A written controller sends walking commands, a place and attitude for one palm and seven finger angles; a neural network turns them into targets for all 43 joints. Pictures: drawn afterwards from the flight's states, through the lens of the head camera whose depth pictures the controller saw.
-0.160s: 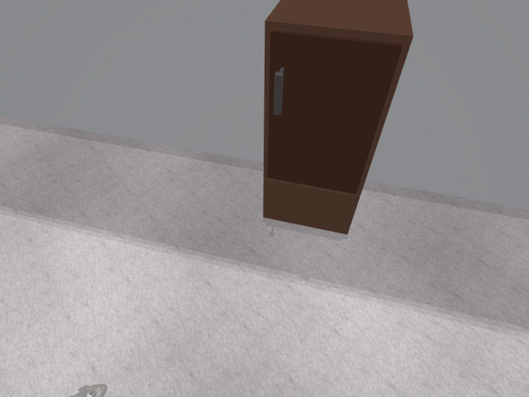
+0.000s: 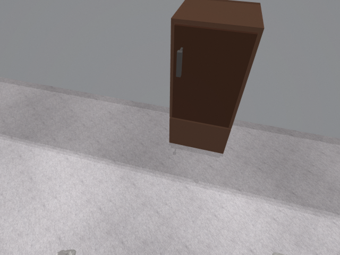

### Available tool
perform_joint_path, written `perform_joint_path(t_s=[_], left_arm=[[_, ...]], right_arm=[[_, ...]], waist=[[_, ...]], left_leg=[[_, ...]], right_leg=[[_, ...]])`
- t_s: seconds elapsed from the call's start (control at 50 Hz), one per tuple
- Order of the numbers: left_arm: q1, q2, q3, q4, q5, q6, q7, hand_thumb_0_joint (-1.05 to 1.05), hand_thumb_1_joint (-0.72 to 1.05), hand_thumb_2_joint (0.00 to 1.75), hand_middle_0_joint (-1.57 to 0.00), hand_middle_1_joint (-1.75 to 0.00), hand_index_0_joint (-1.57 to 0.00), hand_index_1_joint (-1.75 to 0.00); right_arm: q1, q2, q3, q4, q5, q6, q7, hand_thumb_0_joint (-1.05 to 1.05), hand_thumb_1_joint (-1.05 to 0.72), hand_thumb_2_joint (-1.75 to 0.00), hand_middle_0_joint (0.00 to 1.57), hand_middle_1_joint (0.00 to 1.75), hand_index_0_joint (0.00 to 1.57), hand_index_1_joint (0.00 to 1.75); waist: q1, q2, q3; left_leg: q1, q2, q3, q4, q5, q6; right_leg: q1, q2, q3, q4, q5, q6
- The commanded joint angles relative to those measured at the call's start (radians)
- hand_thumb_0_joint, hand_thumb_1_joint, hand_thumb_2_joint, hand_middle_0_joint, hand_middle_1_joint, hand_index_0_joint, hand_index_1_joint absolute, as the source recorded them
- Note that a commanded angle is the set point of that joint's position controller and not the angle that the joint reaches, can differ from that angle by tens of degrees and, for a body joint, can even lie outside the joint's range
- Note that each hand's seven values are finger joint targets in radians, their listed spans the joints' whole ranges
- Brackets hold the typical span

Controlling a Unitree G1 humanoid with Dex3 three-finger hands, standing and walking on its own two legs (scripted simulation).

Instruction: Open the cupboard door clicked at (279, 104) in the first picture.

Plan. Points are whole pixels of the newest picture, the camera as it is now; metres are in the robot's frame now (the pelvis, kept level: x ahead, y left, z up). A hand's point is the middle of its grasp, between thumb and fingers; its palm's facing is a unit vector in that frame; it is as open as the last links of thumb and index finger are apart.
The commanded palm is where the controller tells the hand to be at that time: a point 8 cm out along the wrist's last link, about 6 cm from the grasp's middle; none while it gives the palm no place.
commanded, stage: stand and wait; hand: left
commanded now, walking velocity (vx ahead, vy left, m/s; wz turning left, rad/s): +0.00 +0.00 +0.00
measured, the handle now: (180, 62) +1.02 +0.01 -0.05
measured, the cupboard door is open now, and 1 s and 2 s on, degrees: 0 0 0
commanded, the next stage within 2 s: look at it before walking up in 0.66 s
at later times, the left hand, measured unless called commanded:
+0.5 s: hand out of the picture +0.05 +0.24 -0.15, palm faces -0.01 -0.94 -0.34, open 7.3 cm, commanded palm none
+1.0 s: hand out of the picture +0.06 +0.22 -0.15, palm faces -0.02 -0.94 -0.34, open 7.3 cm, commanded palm none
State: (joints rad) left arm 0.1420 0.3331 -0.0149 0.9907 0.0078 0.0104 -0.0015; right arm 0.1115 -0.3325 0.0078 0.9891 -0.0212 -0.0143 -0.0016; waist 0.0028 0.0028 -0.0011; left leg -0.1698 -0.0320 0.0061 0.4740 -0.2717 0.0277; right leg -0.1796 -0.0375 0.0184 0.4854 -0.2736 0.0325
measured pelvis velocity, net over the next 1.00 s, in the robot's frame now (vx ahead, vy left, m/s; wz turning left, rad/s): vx -0.01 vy -0.02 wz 0.00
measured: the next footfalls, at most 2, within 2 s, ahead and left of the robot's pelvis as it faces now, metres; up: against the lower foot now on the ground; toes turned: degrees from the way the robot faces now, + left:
none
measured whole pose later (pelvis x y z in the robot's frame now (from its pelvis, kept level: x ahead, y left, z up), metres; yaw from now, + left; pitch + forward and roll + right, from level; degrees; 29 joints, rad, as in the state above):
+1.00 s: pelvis -0.01 -0.02 +0.01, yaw +0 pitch -2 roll +0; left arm 0.14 0.33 0.00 1.09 0.01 0.00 0.00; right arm 0.13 -0.34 0.01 1.11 -0.01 -0.02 0.00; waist 0.00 0.01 0.02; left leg -0.14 0.00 -0.01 0.37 -0.20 -0.01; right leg -0.15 -0.01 0.00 0.40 -0.21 0.00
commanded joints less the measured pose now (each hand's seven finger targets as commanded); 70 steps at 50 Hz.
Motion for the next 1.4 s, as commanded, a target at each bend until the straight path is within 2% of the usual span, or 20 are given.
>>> perform_joint_path(t_s=[0.0,0.2,0.32,0.42,0.6,0.68,0.78,0.88,1.0,1.12,1.38], left_arm=[[-0.052,0.208,0.049,-0.061,0.005,-0.028,0.015,0.0,0.9,0.9,-0.2,-0.3,-0.2,-0.3],[-0.042,0.203,0.051,-0.024,0.004,-0.031,0.013,0.0,0.9,0.9,-0.2,-0.3,-0.2,-0.3],[-0.038,0.208,0.05,0.0,0.005,-0.033,0.012,0.0,0.9,0.9,-0.2,-0.3,-0.2,-0.3],[-0.035,0.211,0.05,0.013,0.003,-0.036,0.012,0.0,0.9,0.9,-0.2,-0.3,-0.2,-0.3],[-0.04,0.209,0.05,0.026,0.004,-0.032,0.011,0.0,0.9,0.9,-0.2,-0.3,-0.2,-0.3],[-0.039,0.21,0.051,0.025,0.004,-0.036,0.012,0.0,0.9,0.9,-0.2,-0.3,-0.2,-0.3],[-0.043,0.21,0.051,0.026,0.005,-0.035,0.012,0.0,0.9,0.9,-0.2,-0.3,-0.2,-0.3],[-0.043,0.211,0.052,0.026,0.005,-0.039,0.013,0.0,0.9,0.9,-0.2,-0.3,-0.2,-0.3],[-0.036,0.21,0.051,0.027,0.004,-0.04,0.013,0.0,0.9,0.9,-0.2,-0.3,-0.2,-0.3],[-0.04,0.212,0.052,0.028,0.004,-0.04,0.013,0.0,0.9,0.9,-0.2,-0.3,-0.2,-0.3],[-0.037,0.211,0.051,0.03,0.004,-0.04,0.011,0.0,0.9,0.9,-0.2,-0.3,-0.2,-0.3]], right_arm=[[-0.052,-0.208,-0.054,-0.052,0.006,-0.023,-0.011,0.0,-0.9,-0.9,0.2,0.3,0.2,0.3],[-0.055,-0.208,-0.051,-0.01,0.009,-0.025,-0.012,0.0,-0.9,-0.9,0.2,0.3,0.2,0.3],[-0.046,-0.207,-0.048,0.014,0.012,-0.02,-0.011,0.0,-0.9,-0.9,0.2,0.3,0.2,0.3],[-0.035,-0.211,-0.046,0.033,0.013,-0.022,-0.01,0.0,-0.9,-0.9,0.2,0.3,0.2,0.3],[-0.028,-0.213,-0.043,0.055,0.012,-0.021,-0.009,0.0,-0.9,-0.9,0.2,0.3,0.2,0.3],[-0.023,-0.212,-0.043,0.056,0.012,-0.024,-0.01,0.0,-0.9,-0.9,0.2,0.3,0.2,0.3],[-0.028,-0.21,-0.042,0.059,0.012,-0.022,-0.01,0.0,-0.9,-0.9,0.2,0.3,0.2,0.3],[-0.025,-0.209,-0.043,0.058,0.012,-0.023,-0.01,0.0,-0.9,-0.9,0.2,0.3,0.2,0.3],[-0.033,-0.208,-0.041,0.06,0.013,-0.024,-0.012,0.0,-0.9,-0.9,0.2,0.3,0.2,0.3],[-0.036,-0.208,-0.041,0.06,0.013,-0.021,-0.012,0.0,-0.9,-0.9,0.2,0.3,0.2,0.3],[-0.038,-0.211,-0.041,0.06,0.014,-0.022,-0.013,0.0,-0.9,-0.9,0.2,0.3,0.2,0.3]], waist=[[-0.004,-0.006,-0.029],[-0.001,0.01,-0.04],[-0.002,-0.012,-0.015],[0.0,-0.017,-0.028],[0.001,-0.008,0.01],[0.001,-0.017,-0.021],[0.001,-0.012,0.001],[-0.002,-0.025,-0.03],[0.001,-0.009,-0.039],[0.0,-0.009,-0.007],[-0.001,-0.015,-0.023]], left_leg=[[-0.004,0.133,-0.106,-0.113,0.213,0.02],[0.01,0.137,-0.109,-0.132,0.191,0.014],[0.002,0.137,-0.11,-0.143,0.151,0.01],[0.009,0.139,-0.113,-0.147,0.157,0.008],[-0.011,0.141,-0.118,-0.177,0.1,0.004],[0.009,0.143,-0.114,-0.166,0.152,0.003],[0.004,0.141,-0.114,-0.173,0.133,0.0],[0.028,0.145,-0.108,-0.162,0.183,-0.001],[0.042,0.147,-0.102,-0.157,0.217,-0.003],[0.035,0.147,-0.104,-0.166,0.201,-0.005],[0.056,0.152,-0.099,-0.173,0.201,-0.005]], right_leg=[[0.011,-0.071,0.059,-0.078,0.174,-0.058],[0.027,-0.077,0.068,-0.111,0.165,-0.059],[0.015,-0.082,0.079,-0.137,0.135,-0.062],[0.028,-0.083,0.082,-0.145,0.134,-0.063],[0.007,-0.078,0.087,-0.164,0.07,-0.06],[0.028,-0.082,0.088,-0.159,0.124,-0.062],[0.013,-0.079,0.092,-0.168,0.105,-0.062],[0.029,-0.083,0.092,-0.162,0.164,-0.064],[0.044,-0.087,0.089,-0.161,0.216,-0.065],[0.031,-0.083,0.087,-0.171,0.196,-0.064],[0.039,-0.083,0.094,-0.183,0.205,-0.063]])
